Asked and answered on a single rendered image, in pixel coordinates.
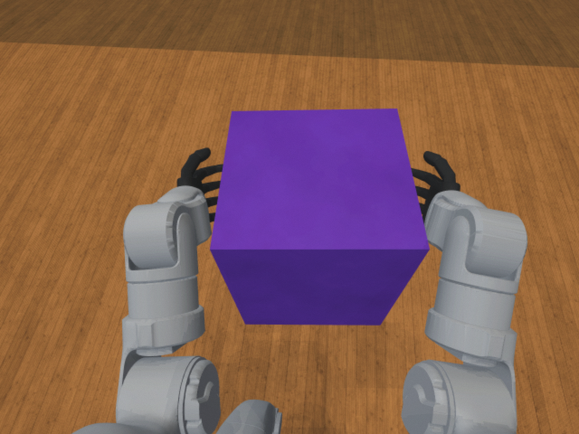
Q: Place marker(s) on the right robot hand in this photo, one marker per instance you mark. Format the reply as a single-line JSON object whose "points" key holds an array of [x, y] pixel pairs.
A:
{"points": [[445, 183]]}

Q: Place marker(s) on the carton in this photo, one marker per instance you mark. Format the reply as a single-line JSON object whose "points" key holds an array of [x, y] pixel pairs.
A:
{"points": [[317, 221]]}

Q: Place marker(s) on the right robot forearm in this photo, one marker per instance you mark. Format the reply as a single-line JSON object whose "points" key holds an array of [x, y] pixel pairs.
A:
{"points": [[482, 255]]}

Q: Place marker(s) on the left robot upper arm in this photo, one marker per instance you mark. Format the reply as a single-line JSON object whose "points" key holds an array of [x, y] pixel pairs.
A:
{"points": [[166, 395]]}

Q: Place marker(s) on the left robot hand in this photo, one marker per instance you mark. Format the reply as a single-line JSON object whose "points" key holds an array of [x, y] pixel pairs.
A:
{"points": [[192, 177]]}

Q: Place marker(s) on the right robot upper arm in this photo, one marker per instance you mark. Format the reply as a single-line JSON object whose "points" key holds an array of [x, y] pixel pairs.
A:
{"points": [[453, 398]]}

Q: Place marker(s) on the left robot thigh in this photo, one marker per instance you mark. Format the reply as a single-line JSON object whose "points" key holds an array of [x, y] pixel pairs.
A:
{"points": [[253, 417]]}

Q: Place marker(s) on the left robot forearm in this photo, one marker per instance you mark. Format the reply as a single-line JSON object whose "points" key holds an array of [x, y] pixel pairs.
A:
{"points": [[160, 242]]}

